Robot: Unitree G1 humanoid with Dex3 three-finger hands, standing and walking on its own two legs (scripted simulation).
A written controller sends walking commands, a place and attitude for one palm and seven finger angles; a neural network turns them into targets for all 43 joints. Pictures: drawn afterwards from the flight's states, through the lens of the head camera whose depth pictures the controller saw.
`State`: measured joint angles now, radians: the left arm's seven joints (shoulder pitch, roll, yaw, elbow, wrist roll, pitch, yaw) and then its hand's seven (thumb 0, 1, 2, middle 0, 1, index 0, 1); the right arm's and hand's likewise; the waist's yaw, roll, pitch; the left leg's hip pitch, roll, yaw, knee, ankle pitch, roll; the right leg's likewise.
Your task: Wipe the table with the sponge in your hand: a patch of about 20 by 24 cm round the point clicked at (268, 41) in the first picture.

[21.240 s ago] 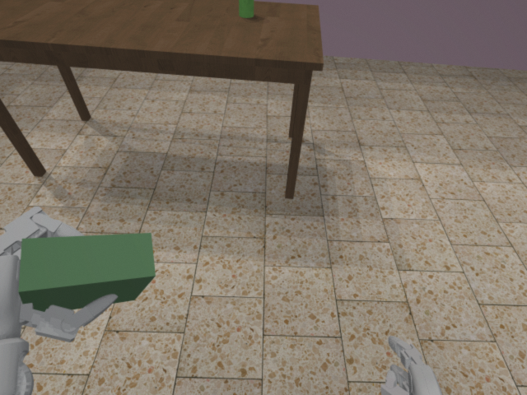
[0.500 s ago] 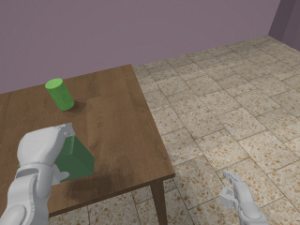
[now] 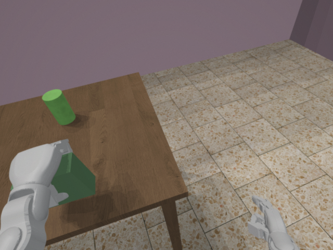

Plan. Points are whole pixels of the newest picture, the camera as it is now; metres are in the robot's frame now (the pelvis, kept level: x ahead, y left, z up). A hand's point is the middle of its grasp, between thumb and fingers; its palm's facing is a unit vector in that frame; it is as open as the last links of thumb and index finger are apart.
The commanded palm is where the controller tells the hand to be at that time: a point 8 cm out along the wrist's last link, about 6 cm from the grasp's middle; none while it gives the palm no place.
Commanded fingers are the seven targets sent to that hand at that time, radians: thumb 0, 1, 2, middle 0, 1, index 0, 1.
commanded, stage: move the sponge above the wiping area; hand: left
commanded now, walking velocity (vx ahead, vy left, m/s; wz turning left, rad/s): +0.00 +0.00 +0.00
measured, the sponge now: (63, 185) +0.21 +0.29 +0.06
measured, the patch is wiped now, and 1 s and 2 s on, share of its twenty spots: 0.00 0.00 0.00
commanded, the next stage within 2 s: lower the sponge onto the table in 0.92 s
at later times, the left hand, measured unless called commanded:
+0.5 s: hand (52, 177) +0.21 +0.29 +0.11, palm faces +0.11 -0.10 -0.99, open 9.5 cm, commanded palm +0.17 +0.27 +0.17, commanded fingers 0.00 0.10 1.30 -1.20 -1.60 -1.20 -1.60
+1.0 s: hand (54, 184) +0.19 +0.27 +0.11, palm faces +0.10 -0.12 -0.99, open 9.5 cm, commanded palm +0.16 +0.27 +0.18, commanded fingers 0.00 0.10 1.30 -1.20 -1.60 -1.20 -1.60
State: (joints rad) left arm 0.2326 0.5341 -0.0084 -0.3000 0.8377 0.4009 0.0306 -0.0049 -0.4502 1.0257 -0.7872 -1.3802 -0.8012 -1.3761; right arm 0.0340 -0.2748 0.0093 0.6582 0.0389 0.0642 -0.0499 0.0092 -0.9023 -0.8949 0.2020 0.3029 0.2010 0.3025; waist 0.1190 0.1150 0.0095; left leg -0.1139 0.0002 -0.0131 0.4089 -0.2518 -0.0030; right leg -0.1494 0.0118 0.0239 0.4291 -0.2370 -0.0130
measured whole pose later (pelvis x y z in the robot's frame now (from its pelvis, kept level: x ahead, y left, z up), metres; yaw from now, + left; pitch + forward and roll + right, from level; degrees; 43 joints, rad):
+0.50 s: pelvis +0.00 +0.01 +0.00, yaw +0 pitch -3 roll +0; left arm 0.27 0.50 -0.05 -0.35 0.86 0.46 0.05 0.00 -0.45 1.03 -0.79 -1.38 -0.80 -1.38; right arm 0.01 -0.26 0.02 0.65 0.04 0.08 -0.03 0.01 -0.90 -0.89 0.20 0.30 0.20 0.30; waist 0.13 0.12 0.00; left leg -0.10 -0.02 -0.01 0.41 -0.26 0.01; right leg -0.14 0.00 0.03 0.43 -0.24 0.00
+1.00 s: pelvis -0.01 +0.00 +0.00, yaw +0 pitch -4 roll +0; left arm 0.28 0.49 -0.07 -0.40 0.85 0.50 0.02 0.00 -0.45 1.03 -0.78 -1.38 -0.80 -1.38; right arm 0.00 -0.27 0.02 0.64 0.04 0.11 -0.03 0.01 -0.90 -0.89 0.20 0.30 0.20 0.30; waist 0.13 0.13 0.00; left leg -0.10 -0.01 -0.01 0.40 -0.24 0.00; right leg -0.14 0.00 0.03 0.44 -0.24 -0.01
